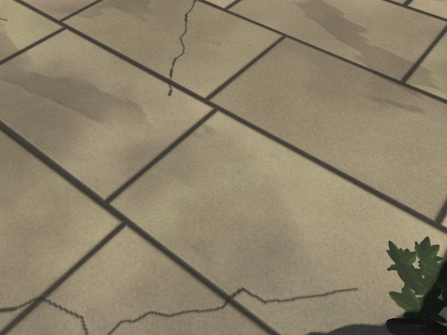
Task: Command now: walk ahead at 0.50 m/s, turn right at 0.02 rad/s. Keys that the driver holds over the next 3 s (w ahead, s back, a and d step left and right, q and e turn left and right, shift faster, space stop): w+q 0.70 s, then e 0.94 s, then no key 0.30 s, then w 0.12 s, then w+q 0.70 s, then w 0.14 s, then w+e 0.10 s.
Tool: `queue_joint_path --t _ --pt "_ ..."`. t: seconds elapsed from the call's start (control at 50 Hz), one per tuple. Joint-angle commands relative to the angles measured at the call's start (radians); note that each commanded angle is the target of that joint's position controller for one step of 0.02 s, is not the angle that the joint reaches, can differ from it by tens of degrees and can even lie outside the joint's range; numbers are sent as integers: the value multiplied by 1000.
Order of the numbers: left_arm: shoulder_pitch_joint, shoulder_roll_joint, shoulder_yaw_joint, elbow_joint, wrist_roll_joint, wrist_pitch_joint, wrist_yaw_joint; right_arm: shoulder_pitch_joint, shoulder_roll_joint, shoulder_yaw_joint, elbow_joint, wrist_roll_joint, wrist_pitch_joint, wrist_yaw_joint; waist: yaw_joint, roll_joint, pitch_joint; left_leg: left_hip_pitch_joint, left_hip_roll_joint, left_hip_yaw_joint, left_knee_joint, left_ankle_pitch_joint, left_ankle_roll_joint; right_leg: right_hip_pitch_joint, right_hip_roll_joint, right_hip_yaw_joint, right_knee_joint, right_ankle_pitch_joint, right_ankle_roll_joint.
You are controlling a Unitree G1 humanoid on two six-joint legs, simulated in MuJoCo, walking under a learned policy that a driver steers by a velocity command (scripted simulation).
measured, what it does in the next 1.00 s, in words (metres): walks ahead, turning left: right foot, then left foot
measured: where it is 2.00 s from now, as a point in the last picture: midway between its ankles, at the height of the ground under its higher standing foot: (216, 319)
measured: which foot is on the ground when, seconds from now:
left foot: down 0.00-0.46, up 0.48-0.88, down 0.90-1.00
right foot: up 0.00-0.44, down 0.46-0.90, up 0.92-1.00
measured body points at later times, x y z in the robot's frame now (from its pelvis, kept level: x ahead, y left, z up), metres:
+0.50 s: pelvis +0.27 +0.00 +0.01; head +0.29 +0.00 +0.45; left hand +0.46 +0.28 -0.05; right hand +0.33 -0.28 -0.12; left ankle +0.12 +0.10 -0.70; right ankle +0.37 -0.10 -0.72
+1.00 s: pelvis +0.46 +0.09 +0.00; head +0.50 +0.12 +0.45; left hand +0.39 +0.37 -0.13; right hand +0.76 -0.04 -0.07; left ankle +0.52 +0.23 -0.72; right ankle +0.41 -0.09 -0.66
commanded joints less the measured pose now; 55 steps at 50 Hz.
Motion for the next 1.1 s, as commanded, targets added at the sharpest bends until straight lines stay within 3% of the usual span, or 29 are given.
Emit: queue_joint_path --t 0.02,0.04,0.06,0.1,0.16,0.26,0.36,0.42,0.44,0.46,0.48,0.5,0.52,0.54,0.56,0.6,0.7,0.76,0.84,0.88,0.9,0.92,0.94,0.96,0.98,1.0,1.02,1.06,1.1 --pt "129 33 -12 -72 -4 -34 -4 380 -261 -82 48 7 1 10 -123 311 -359 835 384 -745 -166 -189 308 -571 24 -39 658 -74 29" --pt "37 115 1 -84 -16 -43 -8 342 -182 -58 35 36 8 12 -145 202 -228 773 363 -749 -205 -388 267 -704 -43 0 743 -62 19" --pt "-72 132 4 -110 -17 -51 -10 266 -147 -47 12 31 19 9 -145 109 -102 633 322 -622 -224 -367 227 -735 -85 -30 731 32 13" --pt "-141 111 7 -134 13 -62 -7 201 -124 -34 -11 8 29 7 -101 29 -5 417 251 -480 -265 -168 211 -669 -140 -55 605 142 15" --pt "-117 70 3 -143 20 -58 -5 209 -124 -33 -10 14 32 -3 -61 87 -32 333 198 -375 -293 15 216 -571 -153 -80 441 166 46" --pt "-284 32 -17 -190 15 -57 -6 271 -180 -54 1 31 46 -31 -104 81 -9 238 146 -275 -304 54 181 -476 -107 -102 102 429 92" --pt "-400 61 -11 -230 -4 -74 -23 356 -174 -55 11 40 72 -41 -137 95 0 278 161 -347 -229 -27 156 -392 -62 -84 -60 484 94" --pt "-330 97 7 -218 -6 -87 -25 336 -171 -58 -4 37 82 -46 -76 117 -20 290 156 -403 -131 -39 120 -247 -63 -88 -140 422 57" --pt "-243 124 21 -199 1 -90 -18 324 -146 -50 -17 32 81 -46 -31 112 -67 251 113 -382 -39 -10 92 -105 -91 -80 -155 410 28" --pt "-90 181 38 -183 17 -92 -8 299 -91 -30 -43 20 76 -42 42 29 -187 136 54 -304 213 -84 54 127 -246 54 -133 371 -37" --pt "12 268 59 -155 28 -74 -6 420 -17 -7 -75 34 61 -42 9 -262 -320 -182 -72 -157 524 -448 -5 438 -477 436 -178 261 -193" --pt "24 204 48 -142 12 -66 -12 429 -103 -20 -68 51 58 -44 14 -278 -290 -338 -1 -159 701 -527 -17 420 -520 601 -231 64 -224" --pt "-18 132 28 -153 8 -64 -11 347 -166 -38 -70 48 64 -43 31 -163 -162 -375 37 -168 762 -439 -22 312 -467 464 -249 55 -182" --pt "-70 104 16 -157 13 -60 -12 296 -162 -42 -79 39 71 -43 15 -98 -91 -349 68 -141 760 -361 -30 197 -418 326 -266 155 -149" --pt "-113 80 7 -151 15 -57 -14 266 -149 -43 -91 30 76 -40 -7 -89 -36 -327 90 -135 722 -309 -36 102 -378 236 -296 242 -137" --pt "-153 69 3 -140 21 -60 -16 258 -113 -43 -106 36 91 -28 -45 -125 8 -261 126 -121 672 -258 -40 -18 -335 105 -353 338 -122" --pt "-145 126 25 -102 15 -70 -13 184 -73 -29 -157 28 104 -13 -52 -74 16 -271 143 -101 503 -93 -63 -36 -339 -79 -406 528 -143" --pt "-130 136 20 -69 6 -57 -12 99 -32 -9 -177 13 85 -1 -35 -55 35 -123 93 -43 251 40 -47 -103 -278 -189 -371 746 -119" --pt "-69 189 26 -23 -26 -36 -17 27 -75 -21 -204 9 66 15 -31 -95 0 -10 38 -12 71 59 -15 -13 -296 -145 -267 839 -89" --pt "-86 191 23 -15 -33 -29 -14 138 -122 -43 -166 -5 62 6 -106 -93 -63 182 2 7 -52 150 20 -4 -265 -138 -128 891 -44" --pt "-61 159 11 -12 -21 -33 -13 215 -180 -61 -144 -17 61 -6 -136 -61 -123 356 48 -17 -59 392 47 -73 -207 -165 5 805 1" --pt "-35 83 -20 -42 20 -42 -17 319 -257 -72 -143 -52 67 -24 -155 103 -279 672 296 -227 65 910 138 -306 -130 -202 302 343 65" --pt "128 25 -44 -7 4 -37 -20 302 -239 -57 -156 -52 81 -24 -111 277 -471 827 510 -457 61 1003 303 -457 -57 -96 566 -274 108" --pt "88 145 -10 10 -22 -20 -17 290 -201 -53 -162 -26 99 -19 -145 168 -458 730 443 -399 19 820 278 -478 -89 -28 654 -271 114" --pt "9 156 -2 -18 -35 -5 -13 232 -178 -45 -156 -6 104 -17 -127 146 -327 643 396 -312 -22 642 242 -570 -113 -62 669 -227 113" --pt "-19 130 -4 -16 -24 16 0 174 -143 -34 -147 2 104 -18 -98 97 -235 519 355 -260 -73 470 209 -580 -145 -83 632 -165 121" --pt "-21 123 0 -13 -14 44 14 112 -119 -29 -145 0 106 -18 -65 106 -163 374 324 -208 -136 316 191 -529 -161 -93 595 -106 135" --pt "19 96 3 -15 -7 84 31 38 -130 -37 -140 -23 101 -23 -17 146 -113 174 310 -133 -226 177 196 -405 -151 -127 599 -2 151" --pt "8 89 9 -35 -2 97 38 7 -130 -41 -130 -25 95 -33 -6 146 -94 127 316 -81 -259 95 199 -387 -157 -135 552 56 142"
